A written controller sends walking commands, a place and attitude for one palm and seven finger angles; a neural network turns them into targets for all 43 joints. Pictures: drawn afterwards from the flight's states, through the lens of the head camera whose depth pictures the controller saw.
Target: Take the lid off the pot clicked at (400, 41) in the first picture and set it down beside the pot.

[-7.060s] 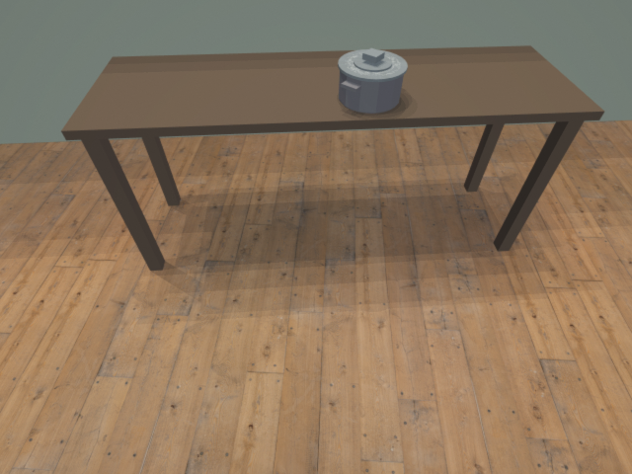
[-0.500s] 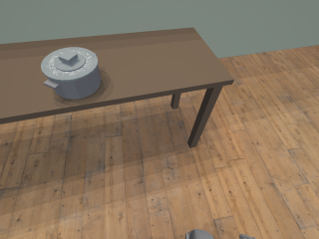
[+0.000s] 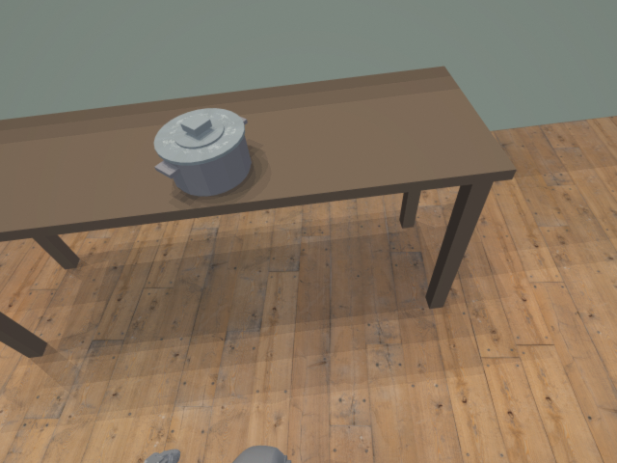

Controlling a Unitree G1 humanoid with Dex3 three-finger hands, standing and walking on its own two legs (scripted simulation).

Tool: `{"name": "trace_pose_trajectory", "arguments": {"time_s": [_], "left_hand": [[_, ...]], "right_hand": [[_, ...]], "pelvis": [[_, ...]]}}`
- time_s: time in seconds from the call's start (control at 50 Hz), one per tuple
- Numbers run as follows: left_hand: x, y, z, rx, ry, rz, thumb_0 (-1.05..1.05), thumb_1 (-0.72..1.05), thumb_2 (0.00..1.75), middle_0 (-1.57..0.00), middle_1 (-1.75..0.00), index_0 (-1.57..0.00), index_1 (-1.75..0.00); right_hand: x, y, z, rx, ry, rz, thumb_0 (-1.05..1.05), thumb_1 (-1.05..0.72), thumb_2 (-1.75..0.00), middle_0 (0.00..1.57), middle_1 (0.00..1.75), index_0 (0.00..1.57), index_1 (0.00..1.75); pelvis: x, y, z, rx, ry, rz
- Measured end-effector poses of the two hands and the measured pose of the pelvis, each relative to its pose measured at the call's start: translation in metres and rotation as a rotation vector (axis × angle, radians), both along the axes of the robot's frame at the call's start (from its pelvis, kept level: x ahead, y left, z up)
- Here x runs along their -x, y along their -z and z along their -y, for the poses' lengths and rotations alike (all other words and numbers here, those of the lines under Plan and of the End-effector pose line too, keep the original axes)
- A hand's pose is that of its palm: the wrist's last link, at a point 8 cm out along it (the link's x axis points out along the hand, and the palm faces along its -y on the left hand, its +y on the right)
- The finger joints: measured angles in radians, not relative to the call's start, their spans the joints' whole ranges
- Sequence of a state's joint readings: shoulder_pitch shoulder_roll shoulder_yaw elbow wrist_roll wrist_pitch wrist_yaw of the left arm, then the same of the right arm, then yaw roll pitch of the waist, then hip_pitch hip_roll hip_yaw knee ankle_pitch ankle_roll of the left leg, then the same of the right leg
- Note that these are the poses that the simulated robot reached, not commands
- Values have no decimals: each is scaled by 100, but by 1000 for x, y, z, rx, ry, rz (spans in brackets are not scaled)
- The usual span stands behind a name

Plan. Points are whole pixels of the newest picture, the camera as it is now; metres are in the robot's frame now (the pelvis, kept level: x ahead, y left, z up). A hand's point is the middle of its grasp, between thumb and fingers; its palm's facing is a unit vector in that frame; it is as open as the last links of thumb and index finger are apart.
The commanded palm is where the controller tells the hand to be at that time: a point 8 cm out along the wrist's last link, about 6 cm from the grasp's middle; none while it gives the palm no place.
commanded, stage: take the last steps up to it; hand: left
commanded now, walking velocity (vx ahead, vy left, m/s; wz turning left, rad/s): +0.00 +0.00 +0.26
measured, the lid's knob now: (196, 124) +0.76 +0.27 +0.02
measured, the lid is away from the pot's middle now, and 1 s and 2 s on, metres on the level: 0.00 0.00 0.00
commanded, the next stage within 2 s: come to a stop and stand still in 0.96 s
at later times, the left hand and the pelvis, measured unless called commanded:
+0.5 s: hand out of the picture -0.01 +0.26 -0.18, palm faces +0.19 -0.97 -0.18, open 7.4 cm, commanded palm none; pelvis +0.05 +0.07 +0.00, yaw +6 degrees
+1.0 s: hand (194, 380) +0.28 +0.23 -0.17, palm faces +0.11 -0.97 -0.21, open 7.3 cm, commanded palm none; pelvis +0.22 +0.04 -0.01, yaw +5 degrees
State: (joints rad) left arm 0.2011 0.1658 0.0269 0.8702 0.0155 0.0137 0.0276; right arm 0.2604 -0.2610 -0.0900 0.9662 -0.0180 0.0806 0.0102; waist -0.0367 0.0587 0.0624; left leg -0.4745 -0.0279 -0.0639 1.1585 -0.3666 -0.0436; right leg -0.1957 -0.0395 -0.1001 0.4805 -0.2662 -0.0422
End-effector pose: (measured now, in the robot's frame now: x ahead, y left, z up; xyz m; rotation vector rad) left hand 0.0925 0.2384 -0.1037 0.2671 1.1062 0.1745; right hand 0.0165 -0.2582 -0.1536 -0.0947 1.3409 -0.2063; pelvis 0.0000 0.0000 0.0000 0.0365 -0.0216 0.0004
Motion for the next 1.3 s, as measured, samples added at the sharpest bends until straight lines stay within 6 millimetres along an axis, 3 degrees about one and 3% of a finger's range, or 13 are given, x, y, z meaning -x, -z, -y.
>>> {"name": "trace_pose_trajectory", "arguments": {"time_s": [0.16,0.3,0.38,0.46,0.56,0.7,0.82,0.86,0.9,1.04,1.12,1.22,1.3], "left_hand": [[73,15,-8,41,-131,-126,1,90,90,-21,-30,-21,-30],[143,37,-35,97,-263,-264,1,90,90,-21,-30,-21,-30],[161,51,-52,125,-294,-351,1,90,90,-20,-30,-20,-30],[136,48,-64,144,-273,-339,1,91,90,-20,-30,-20,-30],[74,46,-73,152,-245,-242,1,91,90,-20,-30,-20,-30],[-32,45,-72,142,-168,-138,1,91,90,-20,-30,-20,-30],[-140,43,-56,113,-79,-22,1,91,90,-20,-30,-20,-30],[-165,46,-52,95,-75,34,1,91,90,-20,-30,-20,-30],[-176,45,-47,92,-94,47,1,91,90,-20,-30,-20,-30],[-173,34,-38,81,-138,-76,0,93,90,-20,-30,-20,-30],[-172,30,-40,91,-154,-121,0,93,90,-20,-30,-20,-30],[-171,36,-40,128,-180,-175,1,92,90,-20,-30,-20,-30],[-173,49,-46,155,-206,-214,1,91,90,-20,-30,-20,-30]], "right_hand": [[-44,-10,-9,22,-117,21,1,-91,-90,20,30,20,30],[-106,-24,-57,40,-249,137,1,-91,-90,20,30,20,30],[-122,-28,-87,53,-268,204,0,-91,-90,20,30,20,30],[-109,-32,-102,62,-224,176,0,-93,-90,20,30,20,30],[-78,-27,-102,67,-185,46,0,-94,-90,20,30,20,30],[-37,-13,-110,21,-103,-158,0,-92,-90,20,30,20,30],[-35,1,-109,-36,-50,-304,0,-91,-90,20,30,20,30],[-48,10,-103,-52,-39,-330,1,-91,-90,20,30,20,30],[-74,16,-95,-52,-37,-314,1,-91,-90,20,30,20,30],[-208,4,-81,-27,-81,-52,1,-91,-90,20,30,20,30],[-271,-6,-82,-7,-110,51,1,-93,-90,20,30,20,30],[-324,-11,-93,12,-142,109,1,-94,-90,20,30,20,30],[-348,-12,-112,21,-152,131,1,-93,-90,20,30,20,30]], "pelvis": [[1,-3,-6,-2,-54,-8],[-9,3,-35,34,-94,-19],[-21,9,-54,47,-96,-9],[-39,1,-67,53,-102,7],[-62,-1,-76,43,-103,14],[-106,7,-74,22,-100,4],[-158,20,-61,30,-98,4],[-179,30,-52,15,-101,6],[-191,30,-48,34,-102,20],[-227,8,-42,42,-90,-2],[-248,2,-46,41,-80,-17],[-271,1,-60,51,-60,-14],[-285,6,-72,57,-67,-4]]}}
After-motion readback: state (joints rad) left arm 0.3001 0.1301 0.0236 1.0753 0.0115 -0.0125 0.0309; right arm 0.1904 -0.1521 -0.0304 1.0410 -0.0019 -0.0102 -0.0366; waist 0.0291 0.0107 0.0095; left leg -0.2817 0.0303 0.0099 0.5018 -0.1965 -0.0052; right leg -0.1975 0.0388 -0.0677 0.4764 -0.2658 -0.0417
